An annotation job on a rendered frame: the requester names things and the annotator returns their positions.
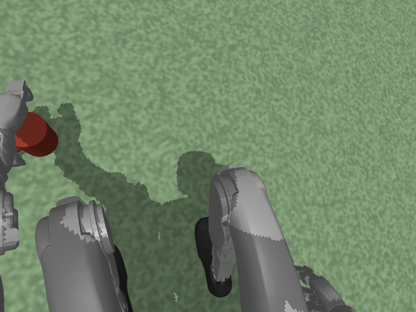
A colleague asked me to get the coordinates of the mug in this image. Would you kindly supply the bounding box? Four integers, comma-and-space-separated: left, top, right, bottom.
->
14, 112, 59, 157

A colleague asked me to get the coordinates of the left robot hand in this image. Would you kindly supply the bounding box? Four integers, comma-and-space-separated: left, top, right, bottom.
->
0, 80, 33, 167

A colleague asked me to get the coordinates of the right robot foot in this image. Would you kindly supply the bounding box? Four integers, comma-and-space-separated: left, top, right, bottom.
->
194, 217, 232, 298

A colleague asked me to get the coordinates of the left robot foot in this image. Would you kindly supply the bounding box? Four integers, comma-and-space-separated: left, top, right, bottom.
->
113, 245, 133, 312

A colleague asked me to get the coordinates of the left robot arm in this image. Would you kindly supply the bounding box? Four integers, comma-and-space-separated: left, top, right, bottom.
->
0, 128, 19, 312

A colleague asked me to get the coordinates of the right robot hand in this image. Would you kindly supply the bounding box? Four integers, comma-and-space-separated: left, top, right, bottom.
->
295, 265, 346, 312

